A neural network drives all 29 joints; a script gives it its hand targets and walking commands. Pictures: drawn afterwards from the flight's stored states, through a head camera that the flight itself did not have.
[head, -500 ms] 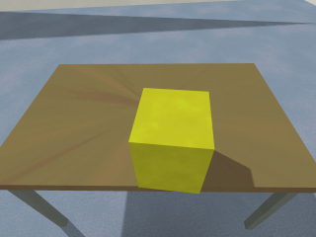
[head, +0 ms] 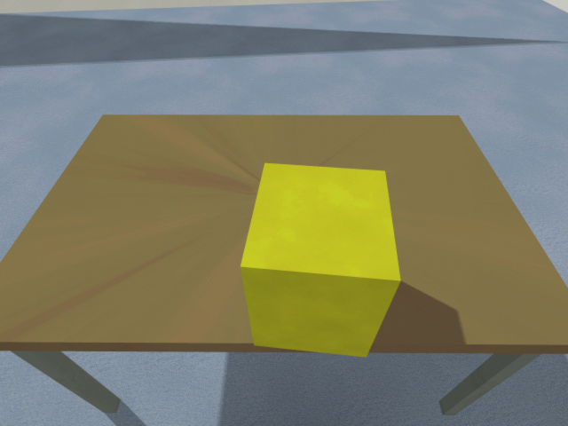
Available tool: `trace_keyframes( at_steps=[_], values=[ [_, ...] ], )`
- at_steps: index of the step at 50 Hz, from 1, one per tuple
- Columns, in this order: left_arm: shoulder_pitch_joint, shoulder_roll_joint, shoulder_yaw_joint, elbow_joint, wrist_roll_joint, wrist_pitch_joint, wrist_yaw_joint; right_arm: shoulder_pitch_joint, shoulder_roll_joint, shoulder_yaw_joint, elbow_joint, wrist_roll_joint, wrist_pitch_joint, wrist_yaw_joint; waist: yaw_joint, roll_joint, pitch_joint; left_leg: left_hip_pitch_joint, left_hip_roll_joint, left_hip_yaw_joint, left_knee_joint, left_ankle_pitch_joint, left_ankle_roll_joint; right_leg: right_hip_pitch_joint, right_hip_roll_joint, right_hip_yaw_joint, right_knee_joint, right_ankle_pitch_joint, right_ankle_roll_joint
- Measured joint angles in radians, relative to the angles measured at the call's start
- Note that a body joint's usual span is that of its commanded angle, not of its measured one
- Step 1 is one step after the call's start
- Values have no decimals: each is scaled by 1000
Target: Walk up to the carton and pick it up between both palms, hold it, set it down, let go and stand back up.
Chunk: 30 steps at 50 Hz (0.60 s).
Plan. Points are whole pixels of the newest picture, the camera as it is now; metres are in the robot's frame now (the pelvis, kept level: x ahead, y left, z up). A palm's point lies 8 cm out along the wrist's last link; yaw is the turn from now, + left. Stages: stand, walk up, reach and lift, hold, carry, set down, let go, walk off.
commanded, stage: stand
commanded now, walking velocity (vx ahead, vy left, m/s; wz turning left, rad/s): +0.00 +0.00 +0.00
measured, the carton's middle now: (316, 262) +0.39 -0.04 -0.01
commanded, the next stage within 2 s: none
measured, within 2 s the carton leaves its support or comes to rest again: neither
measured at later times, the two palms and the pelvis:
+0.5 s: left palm out of the picture -0.05 +0.21 -0.15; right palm out of the picture -0.05 -0.19 -0.15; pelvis +0.00 +0.01 +0.00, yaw +0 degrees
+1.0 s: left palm out of the picture -0.04 +0.21 -0.15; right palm out of the picture -0.05 -0.19 -0.15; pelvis +0.01 +0.01 +0.00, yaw +0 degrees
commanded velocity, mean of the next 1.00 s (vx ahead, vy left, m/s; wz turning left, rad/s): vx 0.00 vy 0.00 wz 0.00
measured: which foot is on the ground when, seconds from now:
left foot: down 0.00-1.00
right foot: down 0.00-1.00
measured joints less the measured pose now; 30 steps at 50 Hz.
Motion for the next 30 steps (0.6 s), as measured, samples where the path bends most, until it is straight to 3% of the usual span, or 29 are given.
trace_keyframes(
  at_steps=[30],
  values=[
    [-11, -15, -20, 71, -3, 9, 15, 10, 24, 4, 63, 2, 0, -7, -4, -7, 18, 22, -21, 6, -6, -9, 18, 11, -19, 10, 15, -18, 18]
  ],
)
